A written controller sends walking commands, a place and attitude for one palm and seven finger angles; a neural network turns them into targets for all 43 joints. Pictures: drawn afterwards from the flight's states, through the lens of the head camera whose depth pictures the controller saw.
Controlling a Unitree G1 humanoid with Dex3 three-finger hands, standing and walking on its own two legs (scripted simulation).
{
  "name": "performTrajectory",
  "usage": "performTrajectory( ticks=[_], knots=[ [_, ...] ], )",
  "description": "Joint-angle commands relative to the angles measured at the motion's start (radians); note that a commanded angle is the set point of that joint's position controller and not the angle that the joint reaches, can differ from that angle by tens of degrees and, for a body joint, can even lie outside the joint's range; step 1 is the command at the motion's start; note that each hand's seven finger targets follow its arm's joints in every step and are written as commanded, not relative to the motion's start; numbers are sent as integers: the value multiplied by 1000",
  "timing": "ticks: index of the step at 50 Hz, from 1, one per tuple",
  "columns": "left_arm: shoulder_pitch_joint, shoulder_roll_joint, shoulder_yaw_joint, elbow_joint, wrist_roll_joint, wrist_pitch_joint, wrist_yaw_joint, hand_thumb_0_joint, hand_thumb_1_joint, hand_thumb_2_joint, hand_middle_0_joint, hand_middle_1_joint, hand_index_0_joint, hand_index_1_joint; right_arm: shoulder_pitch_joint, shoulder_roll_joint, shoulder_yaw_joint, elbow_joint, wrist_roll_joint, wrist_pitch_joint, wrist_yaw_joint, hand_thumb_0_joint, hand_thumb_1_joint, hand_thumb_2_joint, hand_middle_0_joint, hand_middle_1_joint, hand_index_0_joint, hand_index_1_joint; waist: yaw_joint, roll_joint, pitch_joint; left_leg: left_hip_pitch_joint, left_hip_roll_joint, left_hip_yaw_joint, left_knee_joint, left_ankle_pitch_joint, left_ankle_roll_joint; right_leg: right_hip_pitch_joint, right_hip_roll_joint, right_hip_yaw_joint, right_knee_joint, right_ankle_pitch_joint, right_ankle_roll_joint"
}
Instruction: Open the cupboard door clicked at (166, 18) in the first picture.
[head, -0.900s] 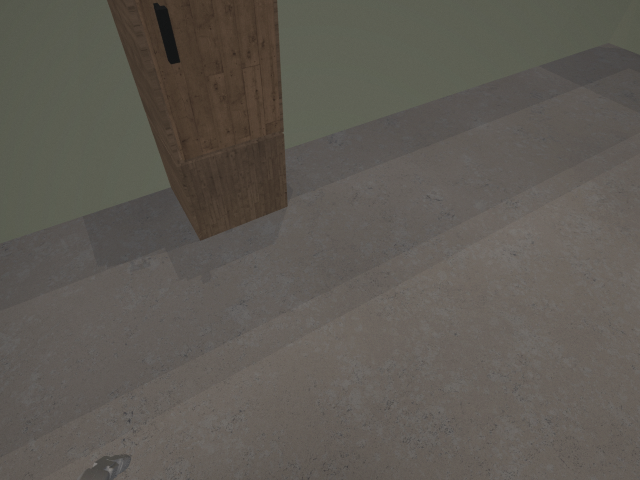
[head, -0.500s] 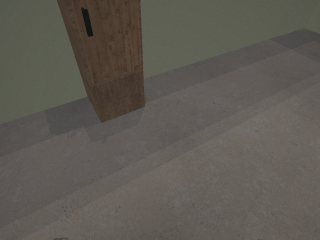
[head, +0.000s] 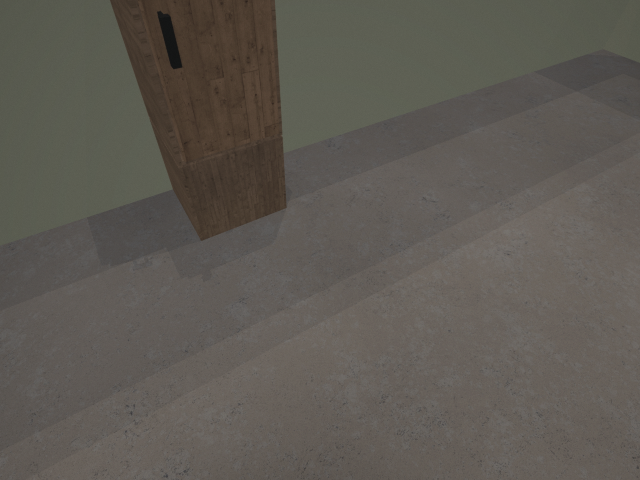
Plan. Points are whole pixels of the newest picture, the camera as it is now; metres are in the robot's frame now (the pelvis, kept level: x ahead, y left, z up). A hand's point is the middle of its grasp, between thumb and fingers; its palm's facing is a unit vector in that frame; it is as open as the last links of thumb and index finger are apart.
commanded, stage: stand and wait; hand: left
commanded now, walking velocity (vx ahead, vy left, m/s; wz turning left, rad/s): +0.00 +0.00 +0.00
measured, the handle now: (168, 39) +1.15 +0.49 +0.06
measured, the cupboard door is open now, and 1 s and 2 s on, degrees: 0 0 0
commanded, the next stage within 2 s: look at it before walking up in 0.06 s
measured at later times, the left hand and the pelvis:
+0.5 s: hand out of the picture +0.08 +0.25 -0.16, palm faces -0.03 -0.94 -0.33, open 7.4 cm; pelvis +0.01 +0.00 +0.00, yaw +0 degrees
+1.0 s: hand out of the picture +0.07 +0.21 -0.18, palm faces -0.07 -0.97 -0.24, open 7.4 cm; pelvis +0.05 +0.00 -0.01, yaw -5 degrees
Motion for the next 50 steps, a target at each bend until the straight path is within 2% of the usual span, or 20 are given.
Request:
performTrajectory(
  ticks=[1, 11, 37, 38, 39, 40, 41, 43, 45, 47, 48, 49, 50],
  knots=[
    [-47, 202, 46, -67, 1, -29, 11, 0, 900, 900, -200, -300, -200, -300, -64, -206, -42, -62, 1, -25, -15, 0, -900, -900, 200, 300, 200, 300, 5, 7, -35, -13, 104, -104, -86, 28, 40, -14, -115, 111, -100, -21, -29],
    [-48, 201, 44, -61, 1, -30, 11, 0, 900, 900, -200, -300, -200, -300, -64, -207, -41, -58, 2, -27, -16, 0, -900, -900, 200, 300, 200, 300, 3, 18, -45, 1, 110, -102, -88, 67, 40, -9, -113, 108, -90, 39, -28],
    [-49, 207, 46, -59, 1, -37, 13, 0, 900, 900, -200, -300, -200, -300, -83, -207, -40, -59, 4, -26, -18, 0, -900, -900, 200, 300, 200, 300, 1, -2, -74, 44, 112, -91, -78, 157, 35, 31, -122, 107, -92, 166, -30],
    [-15, 140, 33, -43, -1, -29, 15, 0, 900, 900, -200, -300, -200, -300, -61, -142, -24, -44, 0, -20, -16, 0, -900, -900, 200, 300, 200, 300, 2, -1, -97, 64, 114, -68, -67, 127, 23, 33, -121, 105, -91, 134, -22],
    [23, 88, 22, -31, 0, -17, 16, 0, 900, 900, -200, -300, -200, -300, -21, -85, -12, -32, -4, -11, -14, 0, -900, -900, 200, 300, 200, 300, 2, -7, -96, 59, 107, -48, -47, 53, 13, 27, -113, 111, -82, 47, -19],
    [49, 83, 22, -25, 3, -8, 13, 0, 900, 900, -200, -300, -200, -300, 0, -77, -13, -31, -7, -4, -12, 0, -900, -900, 200, 300, 200, 300, 6, -7, -81, 48, 101, -37, -29, -57, 13, -1, -105, 129, -87, -81, -24],
    [50, 91, 28, -30, 6, -1, 6, 0, 900, 900, -200, -300, -200, -300, 11, -80, -17, -32, -10, -1, -11, 0, -900, -900, 200, 300, 200, 300, 3, -10, -40, 10, 97, -33, -33, -162, 16, -34, -96, 146, -93, -199, -33],
    [63, 100, 41, -50, 11, 7, -6, 0, 900, 900, -200, -300, -200, -300, 17, -96, -28, -45, -15, 3, -9, 0, -900, -900, 200, 300, 200, 300, 7, -9, 63, -60, 98, -35, -37, -334, 23, -121, -77, 177, -97, -355, -49],
    [81, 96, 52, -70, 13, 7, -14, 0, 900, 900, -200, -300, -200, -300, 47, -107, -39, -56, -15, 0, -9, 0, -900, -900, 200, 300, 200, 300, 3, 5, 91, -73, 118, -54, -29, -401, 41, -169, -53, 181, -50, -394, -62],
    [94, 63, 58, -92, 13, -2, -19, 0, 900, 900, -200, -300, -200, -300, 92, -116, -52, -65, -14, -11, -14, 0, -900, -900, 200, 300, 200, 300, -13, 66, 118, -21, 174, -119, -70, -428, 78, -264, -11, 138, 67, -346, -59],
    [89, 40, 57, -105, 12, -9, -23, 0, 900, 900, -200, -300, -200, -300, 128, -133, -60, -62, -12, -18, -17, 0, -900, -900, 200, 300, 200, 300, -27, 129, 115, 29, 234, -187, -117, -418, 111, -315, 23, 75, 179, -278, -48],
    [72, 10, 56, -124, 11, -18, -25, 0, 900, 900, -200, -300, -200, -300, 163, -146, -71, -58, -10, -27, -21, 0, -900, -900, 200, 300, 200, 300, -38, 195, 103, 105, 309, -260, -156, -343, 154, -384, 38, -2, 294, -221, -31],
    [22, 5, 58, -147, 10, -23, -26, 0, 900, 900, -200, -300, -200, -300, 201, -141, -79, -54, -7, -35, -21, 0, -900, -900, 200, 300, 200, 300, -61, 209, 108, 174, 364, -285, -178, -234, 197, -471, 7, -17, 387, -287, -20]
  ],
)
